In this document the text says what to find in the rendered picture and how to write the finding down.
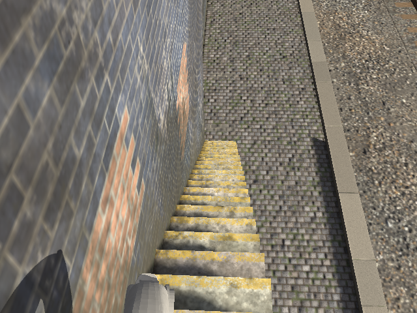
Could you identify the stairs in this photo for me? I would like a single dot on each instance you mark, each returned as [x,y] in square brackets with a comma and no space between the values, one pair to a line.
[211,254]

